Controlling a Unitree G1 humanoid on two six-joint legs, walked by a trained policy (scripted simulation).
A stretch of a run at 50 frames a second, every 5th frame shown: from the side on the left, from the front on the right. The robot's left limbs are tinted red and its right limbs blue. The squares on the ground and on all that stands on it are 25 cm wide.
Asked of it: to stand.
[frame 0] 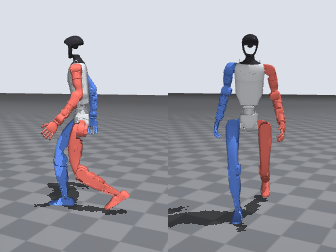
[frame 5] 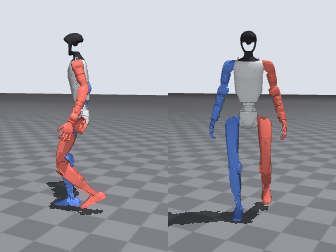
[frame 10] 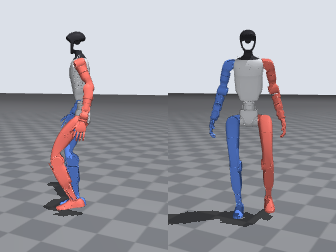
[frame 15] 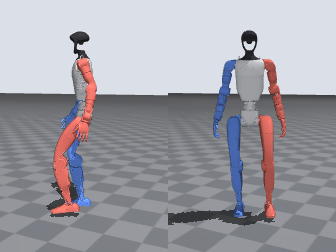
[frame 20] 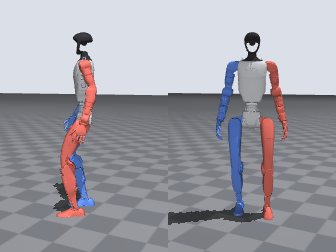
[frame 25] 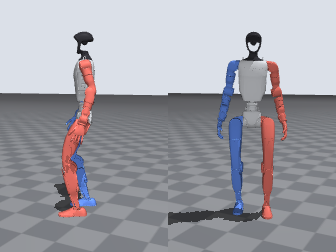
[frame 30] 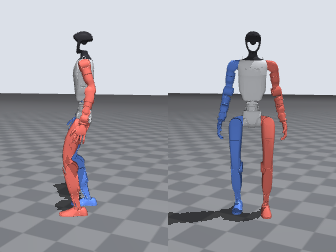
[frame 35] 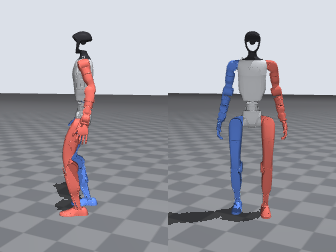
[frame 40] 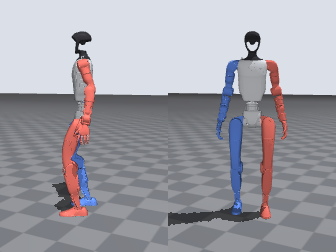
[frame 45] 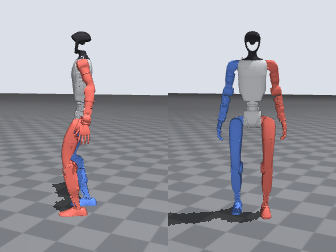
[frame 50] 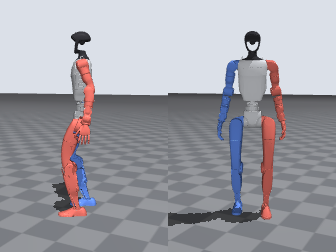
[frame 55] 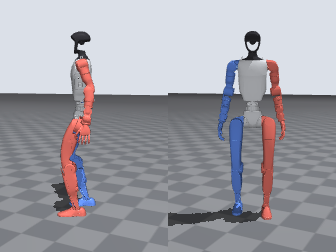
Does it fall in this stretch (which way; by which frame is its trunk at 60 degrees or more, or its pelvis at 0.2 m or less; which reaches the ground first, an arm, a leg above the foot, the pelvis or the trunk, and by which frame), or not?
no
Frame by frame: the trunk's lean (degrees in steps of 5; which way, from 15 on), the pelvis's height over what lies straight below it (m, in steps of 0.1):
0: 5, 0.7
5: 5, 0.8
10: 5, 0.8
15: 5, 0.8
20: 0, 0.8
25: 0, 0.8
30: 0, 0.8
35: 0, 0.8
40: 0, 0.8
45: 0, 0.8
50: 0, 0.8
55: 0, 0.8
